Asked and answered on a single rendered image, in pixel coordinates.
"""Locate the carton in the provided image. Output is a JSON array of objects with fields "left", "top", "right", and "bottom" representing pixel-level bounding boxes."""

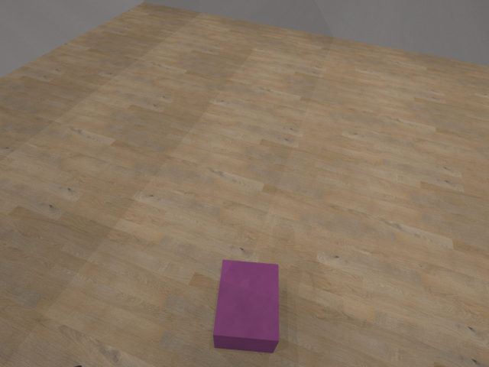
[{"left": 213, "top": 259, "right": 279, "bottom": 353}]

